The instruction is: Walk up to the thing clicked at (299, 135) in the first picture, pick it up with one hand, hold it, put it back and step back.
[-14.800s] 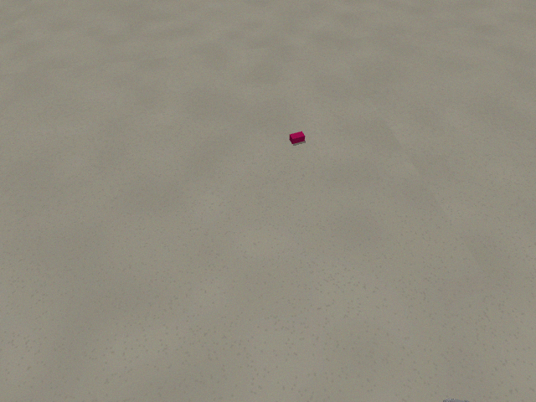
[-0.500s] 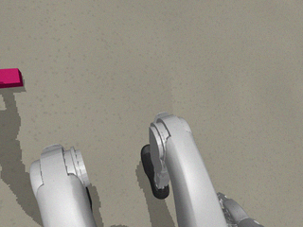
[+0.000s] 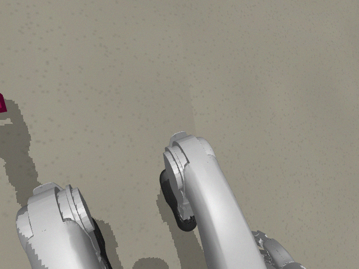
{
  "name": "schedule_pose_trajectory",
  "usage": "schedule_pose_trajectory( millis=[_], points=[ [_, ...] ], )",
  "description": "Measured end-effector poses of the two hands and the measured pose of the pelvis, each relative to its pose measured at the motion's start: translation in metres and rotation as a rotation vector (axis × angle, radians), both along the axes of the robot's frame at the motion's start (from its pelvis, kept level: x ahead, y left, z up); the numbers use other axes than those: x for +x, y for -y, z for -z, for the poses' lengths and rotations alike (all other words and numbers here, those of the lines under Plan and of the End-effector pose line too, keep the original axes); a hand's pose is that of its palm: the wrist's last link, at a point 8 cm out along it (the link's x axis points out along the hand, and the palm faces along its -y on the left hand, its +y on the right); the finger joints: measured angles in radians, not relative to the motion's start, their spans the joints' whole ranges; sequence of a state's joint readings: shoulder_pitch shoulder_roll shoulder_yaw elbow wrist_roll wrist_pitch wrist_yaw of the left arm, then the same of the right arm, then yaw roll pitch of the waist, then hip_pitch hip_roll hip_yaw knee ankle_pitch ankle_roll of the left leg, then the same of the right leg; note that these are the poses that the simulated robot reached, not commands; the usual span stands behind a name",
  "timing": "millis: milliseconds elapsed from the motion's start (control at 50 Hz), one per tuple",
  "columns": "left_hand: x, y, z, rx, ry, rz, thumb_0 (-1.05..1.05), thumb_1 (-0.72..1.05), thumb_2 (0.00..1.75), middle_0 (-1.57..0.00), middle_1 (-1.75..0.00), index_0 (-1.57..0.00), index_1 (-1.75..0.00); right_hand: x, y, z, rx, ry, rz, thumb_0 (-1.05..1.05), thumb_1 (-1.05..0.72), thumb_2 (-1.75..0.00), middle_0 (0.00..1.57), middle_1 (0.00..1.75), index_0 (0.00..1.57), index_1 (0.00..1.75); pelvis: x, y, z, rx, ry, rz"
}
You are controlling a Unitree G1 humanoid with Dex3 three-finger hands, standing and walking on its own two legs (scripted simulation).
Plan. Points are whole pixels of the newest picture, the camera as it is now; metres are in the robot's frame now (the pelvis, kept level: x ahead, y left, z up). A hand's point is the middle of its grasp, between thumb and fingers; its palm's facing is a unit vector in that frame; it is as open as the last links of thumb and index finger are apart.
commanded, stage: approach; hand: left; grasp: from above
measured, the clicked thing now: out of the picture +0.53 +0.29 -0.30
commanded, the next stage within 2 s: close in in 0.20 s
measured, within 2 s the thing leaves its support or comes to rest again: neither
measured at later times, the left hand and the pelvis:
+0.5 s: hand out of the picture +0.51 +0.30 -0.19, palm faces -0.47 -0.04 -0.88, open 11.5 cm; pelvis +0.00 +0.00 +0.00, yaw -1 degrees
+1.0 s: hand out of the picture +0.51 +0.29 -0.24, palm faces -0.47 -0.05 -0.88, open 11.8 cm; pelvis +0.00 +0.00 -0.01, yaw -3 degrees
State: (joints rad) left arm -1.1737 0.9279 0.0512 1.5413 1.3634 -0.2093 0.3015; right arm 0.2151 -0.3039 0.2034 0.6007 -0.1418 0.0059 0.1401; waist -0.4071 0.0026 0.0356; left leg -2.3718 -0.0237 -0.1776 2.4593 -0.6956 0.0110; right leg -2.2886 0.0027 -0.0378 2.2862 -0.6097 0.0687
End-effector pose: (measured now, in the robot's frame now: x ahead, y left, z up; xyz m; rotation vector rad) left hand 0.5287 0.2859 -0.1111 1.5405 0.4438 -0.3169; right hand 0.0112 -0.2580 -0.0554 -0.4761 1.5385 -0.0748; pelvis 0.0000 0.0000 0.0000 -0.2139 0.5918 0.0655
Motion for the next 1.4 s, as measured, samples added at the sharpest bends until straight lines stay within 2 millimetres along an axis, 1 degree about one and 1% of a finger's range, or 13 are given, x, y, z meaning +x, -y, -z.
schedule_pose_trajectory(
  millis=[80, 180, 260, 340, 420, 500, 640, 800, 920, 1140, 1400],
  points=[
    [-0.011, -0.005, 0.009, -0.006, -0.044, -0.012, 0.00, 0.01, 0.57, -0.50, -0.60, -0.53, -0.57, -0.003, 0.002, 0.002, 0.009, -0.020, -0.010, 0.00, -0.90, -0.88, 0.21, 0.30, 0.20, 0.30, -0.002, 0.001, 0.000, 0.002, 0.010, -0.001],
    [-0.019, -0.012, 0.012, -0.033, -0.039, 0.003, 0.00, -0.02, 0.59, -0.48, -0.63, -0.51, -0.60, 0.001, 0.009, 0.001, -0.003, -0.041, -0.051, 0.00, -0.90, -0.88, 0.21, 0.30, 0.20, 0.30, -0.004, 0.003, 0.001, 0.004, 0.022, -0.004],
    [-0.018, -0.016, 0.014, -0.045, -0.018, 0.019, 0.00, -0.05, 0.60, -0.46, -0.64, -0.49, -0.61, 0.009, 0.015, -0.002, -0.036, -0.039, -0.083, 0.00, -0.90, -0.88, 0.21, 0.30, 0.20, 0.30, -0.004, 0.004, 0.004, -0.002, 0.029, -0.002],
    [-0.013, -0.016, 0.014, -0.046, 0.006, 0.036, 0.00, -0.06, 0.62, -0.45, -0.65, -0.48, -0.62, 0.016, 0.018, -0.005, -0.060, -0.030, -0.100, 0.00, -0.90, -0.88, 0.20, 0.30, 0.20, 0.30, -0.003, 0.003, 0.005, -0.008, 0.029, 0.000],
    [-0.010, -0.016, 0.016, -0.042, 0.015, 0.033, 0.00, -0.07, 0.63, -0.44, -0.65, -0.47, -0.62, 0.020, 0.016, -0.008, -0.066, -0.018, -0.104, 0.00, -0.90, -0.88, 0.20, 0.30, 0.20, 0.30, -0.001, 0.001, 0.004, -0.013, 0.027, 0.000],
    [-0.010, -0.015, 0.021, -0.041, 0.000, 0.025, 0.00, -0.09, 0.64, -0.43, -0.65, -0.45, -0.62, 0.019, 0.010, -0.009, -0.061, -0.011, -0.099, 0.00, -0.90, -0.89, 0.20, 0.30, 0.20, 0.30, -0.001, -0.001, 0.004, -0.020, 0.025, 0.001],
    [-0.014, -0.014, 0.034, -0.050, -0.020, 0.021, 0.00, -0.09, 0.68, -0.43, -0.65, -0.44, -0.64, 0.010, -0.002, -0.007, -0.038, -0.028, -0.093, 0.00, -0.90, -0.89, 0.20, 0.30, 0.20, 0.30, -0.001, -0.003, 0.004, -0.026, 0.031, 0.003],
    [-0.017, -0.010, 0.055, -0.067, -0.029, 0.042, 0.00, -0.09, 0.69, -0.43, -0.64, -0.44, -0.64, 0.000, -0.010, -0.007, -0.030, -0.054, -0.103, 0.00, -0.90, -0.89, 0.21, 0.30, 0.20, 0.30, -0.002, -0.004, 0.008, -0.035, 0.042, 0.009],
    [-0.015, -0.006, 0.065, -0.069, -0.004, 0.045, 0.00, -0.10, 0.70, -0.43, -0.63, -0.42, -0.63, -0.001, -0.010, -0.009, -0.035, -0.061, -0.115, 0.00, -0.90, -0.89, 0.21, 0.30, 0.20, 0.30, 0.001, -0.004, 0.011, -0.037, 0.045, 0.016],
    [-0.009, -0.005, 0.079, -0.041, 0.000, -0.003, 0.00, -0.14, 0.70, -0.42, -0.59, -0.40, -0.61, 0.007, -0.007, -0.011, -0.032, -0.040, -0.141, 0.00, -0.90, -0.89, 0.21, 0.30, 0.20, 0.30, 0.004, -0.003, 0.014, -0.042, 0.046, 0.026],
    [-0.013, -0.004, 0.090, -0.056, -0.023, -0.005, 0.00, -0.17, 0.71, -0.41, -0.61, -0.39, -0.63, 0.006, -0.009, -0.013, -0.020, -0.054, -0.166, 0.00, -0.90, -0.89, 0.20, 0.30, 0.20, 0.30, 0.002, -0.004, 0.014, -0.053, 0.067, 0.031]
  ],
)
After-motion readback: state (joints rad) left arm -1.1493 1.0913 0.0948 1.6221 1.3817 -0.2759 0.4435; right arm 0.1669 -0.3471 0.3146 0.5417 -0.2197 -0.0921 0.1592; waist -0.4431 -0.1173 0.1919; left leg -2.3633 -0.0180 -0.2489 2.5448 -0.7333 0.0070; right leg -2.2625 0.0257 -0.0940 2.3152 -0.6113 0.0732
